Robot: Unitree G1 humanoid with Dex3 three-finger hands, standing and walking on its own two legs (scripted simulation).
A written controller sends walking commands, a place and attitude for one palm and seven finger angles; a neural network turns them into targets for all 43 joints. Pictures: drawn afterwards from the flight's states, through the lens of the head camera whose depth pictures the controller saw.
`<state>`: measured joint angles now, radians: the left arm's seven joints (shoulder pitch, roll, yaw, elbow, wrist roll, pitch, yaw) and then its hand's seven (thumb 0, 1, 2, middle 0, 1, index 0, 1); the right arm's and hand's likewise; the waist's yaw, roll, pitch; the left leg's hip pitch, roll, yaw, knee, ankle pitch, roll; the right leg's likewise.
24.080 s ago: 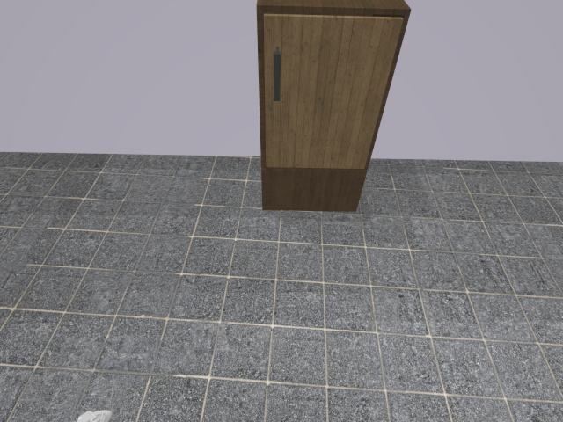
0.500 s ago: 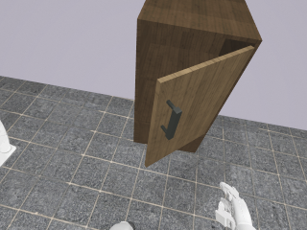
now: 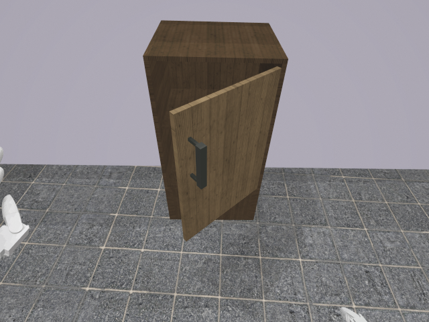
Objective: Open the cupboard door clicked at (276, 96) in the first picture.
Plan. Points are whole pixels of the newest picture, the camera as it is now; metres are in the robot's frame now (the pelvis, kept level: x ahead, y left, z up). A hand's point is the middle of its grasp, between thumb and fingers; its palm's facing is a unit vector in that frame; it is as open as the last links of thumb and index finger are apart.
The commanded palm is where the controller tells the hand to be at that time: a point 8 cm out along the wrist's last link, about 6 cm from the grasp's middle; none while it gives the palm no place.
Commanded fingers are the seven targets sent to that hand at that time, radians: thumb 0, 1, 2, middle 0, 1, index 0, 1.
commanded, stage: stop stepping back and stand still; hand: left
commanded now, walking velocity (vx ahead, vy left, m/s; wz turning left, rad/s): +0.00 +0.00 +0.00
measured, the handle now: (196, 163) +0.55 +0.06 -0.04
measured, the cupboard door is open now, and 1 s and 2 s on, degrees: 42 42 42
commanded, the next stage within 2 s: let the arm hang, fingers relaxed in 0.32 s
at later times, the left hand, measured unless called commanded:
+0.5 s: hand (46, 277) +0.18 +0.26 +0.08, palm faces +0.27 -0.83 -0.49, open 7.4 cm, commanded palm none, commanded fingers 0.00 0.90 0.90 -0.20 -0.30 -0.20 -0.30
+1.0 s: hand out of the picture -0.14 +0.15 -0.16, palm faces +0.11 -0.98 -0.18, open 7.3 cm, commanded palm none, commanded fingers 0.00 0.90 0.90 -0.20 -0.30 -0.20 -0.30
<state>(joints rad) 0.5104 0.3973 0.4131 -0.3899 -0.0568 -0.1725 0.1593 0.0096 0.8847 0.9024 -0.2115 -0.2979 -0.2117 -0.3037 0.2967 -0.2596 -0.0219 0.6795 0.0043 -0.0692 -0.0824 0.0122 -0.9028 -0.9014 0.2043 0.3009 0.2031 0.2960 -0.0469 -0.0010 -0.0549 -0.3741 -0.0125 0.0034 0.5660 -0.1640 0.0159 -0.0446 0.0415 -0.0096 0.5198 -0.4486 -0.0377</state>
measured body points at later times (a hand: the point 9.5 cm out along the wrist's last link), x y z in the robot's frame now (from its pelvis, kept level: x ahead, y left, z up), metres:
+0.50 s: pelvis -0.02 +0.00 +0.00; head -0.02 -0.02 +0.45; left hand +0.16 +0.30 +0.10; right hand +0.16 -0.22 -0.11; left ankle +0.09 +0.11 -0.73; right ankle -0.10 -0.09 -0.73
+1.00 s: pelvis -0.01 -0.01 +0.01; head +0.01 +0.00 +0.45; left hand -0.14 +0.20 -0.15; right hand -0.03 -0.23 -0.15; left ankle +0.09 +0.11 -0.73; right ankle -0.10 -0.09 -0.73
